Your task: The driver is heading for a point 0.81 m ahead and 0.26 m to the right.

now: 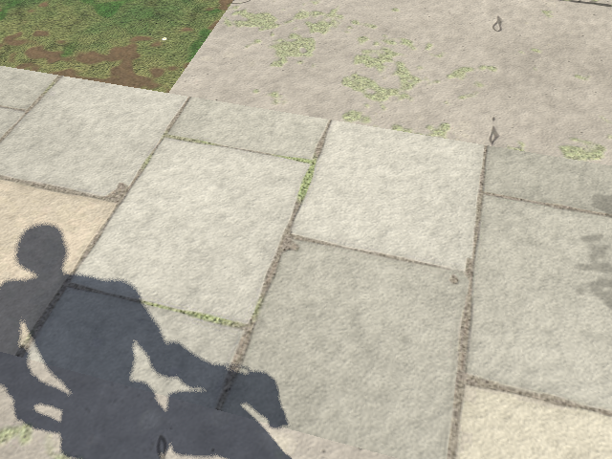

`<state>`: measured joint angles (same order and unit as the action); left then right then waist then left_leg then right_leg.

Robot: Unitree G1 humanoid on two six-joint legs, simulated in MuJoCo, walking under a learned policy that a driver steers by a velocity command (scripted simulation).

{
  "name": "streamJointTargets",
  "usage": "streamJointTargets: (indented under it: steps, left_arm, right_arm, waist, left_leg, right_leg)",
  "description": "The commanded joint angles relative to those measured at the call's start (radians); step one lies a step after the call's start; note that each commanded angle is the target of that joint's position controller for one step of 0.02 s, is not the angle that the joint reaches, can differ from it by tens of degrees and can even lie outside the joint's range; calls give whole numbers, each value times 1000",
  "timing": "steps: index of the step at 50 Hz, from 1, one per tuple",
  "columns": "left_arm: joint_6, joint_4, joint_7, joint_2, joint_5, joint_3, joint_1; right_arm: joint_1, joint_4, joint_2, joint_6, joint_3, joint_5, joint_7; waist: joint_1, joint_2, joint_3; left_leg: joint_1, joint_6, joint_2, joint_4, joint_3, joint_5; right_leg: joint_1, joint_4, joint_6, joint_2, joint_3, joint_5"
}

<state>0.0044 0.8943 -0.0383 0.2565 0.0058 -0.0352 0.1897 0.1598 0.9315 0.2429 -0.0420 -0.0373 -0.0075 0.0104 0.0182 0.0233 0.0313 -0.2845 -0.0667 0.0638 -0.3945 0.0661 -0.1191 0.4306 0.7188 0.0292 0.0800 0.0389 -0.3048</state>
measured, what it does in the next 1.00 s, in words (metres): walks ahead, turning right: right foot, then left foot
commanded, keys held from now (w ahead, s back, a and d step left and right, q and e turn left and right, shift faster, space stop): w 0.26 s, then no key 0.12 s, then e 0.24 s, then w+e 0.38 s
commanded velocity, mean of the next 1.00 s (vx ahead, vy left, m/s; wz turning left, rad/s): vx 0.27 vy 0.00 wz -0.24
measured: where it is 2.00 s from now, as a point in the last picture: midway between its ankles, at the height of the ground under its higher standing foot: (420, 360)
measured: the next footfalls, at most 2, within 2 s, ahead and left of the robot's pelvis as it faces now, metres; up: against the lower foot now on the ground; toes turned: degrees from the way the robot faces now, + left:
right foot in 0.08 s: +0.08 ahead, -0.13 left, +0.00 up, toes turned -1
left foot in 0.50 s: +0.33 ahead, +0.12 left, +0.00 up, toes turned +0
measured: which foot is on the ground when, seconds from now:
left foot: down 0.00-0.10, up 0.12-0.48, down 0.50-0.96, up 0.98-1.00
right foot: up 0.00-0.06, down 0.08-0.52, up 0.54-0.96, down 0.98-1.00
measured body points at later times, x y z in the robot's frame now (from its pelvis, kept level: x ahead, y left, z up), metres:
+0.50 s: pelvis +0.17 +0.00 +0.00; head +0.20 +0.00 +0.44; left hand +0.11 +0.26 -0.14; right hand +0.38 -0.23 -0.11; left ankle +0.29 +0.12 -0.73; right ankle +0.04 -0.13 -0.74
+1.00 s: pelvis +0.27 -0.03 +0.00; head +0.27 -0.07 +0.44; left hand +0.44 +0.23 -0.10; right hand +0.31 -0.34 -0.14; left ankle +0.29 +0.12 -0.72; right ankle +0.25 -0.12 -0.74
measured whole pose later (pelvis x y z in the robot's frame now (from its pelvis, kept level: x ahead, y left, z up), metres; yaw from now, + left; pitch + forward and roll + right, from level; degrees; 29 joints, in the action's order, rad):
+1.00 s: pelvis +0.27 -0.03 +0.00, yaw -17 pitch +2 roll +3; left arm -0.01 0.85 0.00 0.27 -0.02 -0.10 0.24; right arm 0.14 0.94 0.32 -0.02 -0.09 0.02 -0.01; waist -0.02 -0.03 -0.03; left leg -0.27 0.00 -0.10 -0.62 0.20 -0.39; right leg 0.32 0.59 -0.08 0.05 -0.06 -0.31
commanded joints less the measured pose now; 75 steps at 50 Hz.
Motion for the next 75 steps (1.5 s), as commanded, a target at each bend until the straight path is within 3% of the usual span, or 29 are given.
streamJointTargets:
  steps: [1,4,6,8,11,18,21,24,25,26,27,28,29,32,44,48,49,50,51,52,55,61,66,69,71,72,73,74,75]
  left_arm:
    - [-15,-25,5,112,0,-32,81]
    - [-42,23,11,93,0,-35,168]
    - [-54,54,13,241,-6,-71,279]
    - [-92,23,18,154,8,-48,195]
    - [-107,16,23,121,-13,-41,165]
    - [-81,64,14,134,1,-40,227]
    - [-69,88,17,142,-10,-43,243]
    - [-62,72,13,154,-27,-51,173]
    - [-66,58,13,146,-19,-51,175]
    - [-74,28,15,83,4,-33,204]
    - [-71,36,9,2,-12,-9,310]
    - [-58,52,5,99,-36,-41,294]
    - [-44,28,-2,121,-50,-53,222]
    - [15,7,-29,82,-27,-65,200]
    - [-10,-93,38,76,-27,-75,45]
    - [-6,-18,39,101,-30,-93,217]
    - [-11,2,27,181,-31,-118,327]
    - [-35,-33,33,298,-25,-131,345]
    - [-67,-55,42,245,-6,-115,297]
    - [-87,-78,39,205,-8,-101,234]
    - [-84,-105,26,140,-25,-79,175]
    - [-85,-98,1,157,-21,-86,245]
    - [-78,-79,0,157,-33,-94,272]
    - [-60,-89,-5,169,-29,-101,243]
    - [-53,-120,1,132,-13,-83,199]
    - [-56,-140,3,65,15,-57,223]
    - [-74,-149,11,-18,-41,-40,415]
    - [-79,-105,6,94,-65,-56,374]
    - [-81,-130,7,142,-59,-65,245]
  right_arm:
    - [-75,-66,198,1,-45,28,-22]
    - [-77,-65,136,4,-28,40,-27]
    - [-129,-119,54,-18,-9,34,-20]
    - [-108,-98,146,-40,-38,37,-9]
    - [-117,-71,123,-43,-42,23,-2]
    - [-238,-88,39,-29,-14,18,7]
    - [-261,-97,70,-27,-17,23,12]
    - [-125,-58,146,-38,-44,9,2]
    - [-39,-37,208,-41,-62,-3,-11]
    - [74,-24,282,-35,-78,-22,-24]
    - [107,-24,276,-10,-75,-9,-25]
    - [77,-45,208,5,-58,0,-24]
    - [-11,-64,172,9,-46,7,-29]
    - [-136,-68,126,11,-34,-8,-33]
    - [-103,-54,230,-16,-81,34,-37]
    - [-117,-61,162,12,-64,35,-24]
    - [-143,-80,87,12,-42,14,-13]
    - [-212,-150,71,-11,-36,12,-8]
    - [-251,-158,132,-42,-46,35,3]
    - [-230,-151,163,-66,-52,48,14]
    - [-212,-101,172,-84,-62,6,14]
    - [-339,-137,87,-69,-37,19,22]
    - [-383,-184,110,-77,-34,28,31]
    - [-288,-167,159,-90,-52,28,32]
    - [-16,-102,228,-95,-85,15,21]
    - [157,-87,291,-87,-94,1,14]
    - [193,-45,327,-79,-103,-8,28]
    - [137,-52,208,-79,-76,17,33]
    - [71,-66,145,-75,-62,22,29]
  waist:
    - [-52,-139,-46]
    - [-102,-58,-18]
    - [-114,305,37]
    - [-68,163,57]
    - [-54,84,16]
    - [-85,97,3]
    - [-83,117,2]
    - [5,108,-48]
    - [29,61,-115]
    - [37,-97,-267]
    - [29,-309,-447]
    - [40,-199,-421]
    - [17,-170,-286]
    - [-48,-162,-120]
    - [-54,-113,-55]
    - [-120,-11,-33]
    - [-146,210,-34]
    - [-131,324,13]
    - [-121,200,20]
    - [-80,183,28]
    - [-41,71,-12]
    - [-72,80,12]
    - [-83,102,46]
    - [-37,140,13]
    - [88,119,-173]
    - [126,-53,-354]
    - [13,-458,-443]
    - [39,-294,-303]
    - [56,-185,-170]
  left_leg:
    - [-126,-141,-295,257,-295,-465]
    - [-175,-84,-223,124,-238,-486]
    - [-489,10,1,-340,3,-382]
    - [-561,-11,-85,-518,-136,-278]
    - [-546,9,-133,-500,-123,-106]
    - [-267,77,-83,-224,-21,97]
    - [-187,59,-64,-158,-37,99]
    - [-2,10,-47,-9,-56,190]
    - [177,-19,-112,-12,-98,434]
    - [524,-104,-313,-139,-256,835]
    - [672,-253,-527,-112,-468,881]
    - [534,-243,-491,-41,-452,630]
    - [402,-206,-444,7,-361,450]
    - [54,-149,-349,149,-205,-12]
    - [72,-112,-402,284,-71,-349]
    - [-46,-29,-303,11,55,-474]
    - [-218,35,-206,-374,163,-416]
    - [-595,69,-39,-630,61,-498]
    - [-679,40,-88,-728,-94,-442]
    - [-694,19,-123,-708,-119,-324]
    - [-542,43,-155,-541,-116,-103]
    - [-367,90,-70,-206,-82,167]
    - [-291,81,-72,-88,-114,188]
    - [-162,57,-59,-73,-96,86]
    - [222,-8,-100,-84,-110,67]
    - [515,-64,-295,-121,-342,-23]
    - [731,-226,-480,83,-876,-279]
    - [640,-192,-438,141,-847,-417]
    - [494,-151,-395,139,-648,-355]
  right_leg:
    - [-177,-52,-38,-26,-57,8]
    - [-310,-265,-102,-20,-32,-42]
    - [-429,-579,-261,277,486,-399]
    - [-432,-584,-254,270,479,-304]
    - [-481,-595,-191,203,292,-46]
    - [-353,-521,-166,94,-1,552]
    - [-356,-458,-168,117,34,619]
    - [-375,-319,-126,97,79,665]
    - [-302,-207,-88,45,54,604]
    - [-55,52,-36,-38,13,221]
    - [112,357,13,-134,-17,-429]
    - [119,493,22,-89,64,-437]
    - [179,528,23,-59,32,-373]
    - [85,458,35,6,1,-203]
    - [-30,-5,-72,22,-97,-19]
    - [-281,-225,-150,-54,-150,-47]
    - [-402,-362,-234,103,126,-169]
    - [-512,-537,-386,271,650,-407]
    - [-512,-585,-396,302,691,-403]
    - [-508,-565,-353,279,598,-285]
    - [-451,-541,-260,178,355,40]
    - [-339,-545,-222,90,194,221]
    - [-351,-495,-198,117,242,211]
    - [-387,-401,-179,133,274,377]
    - [-299,-87,-125,33,209,531]
    - [-117,223,-89,-53,144,221]
    - [218,525,-38,-169,138,-304]
    - [310,626,-46,-98,173,-253]
    - [327,614,-57,-58,136,-160]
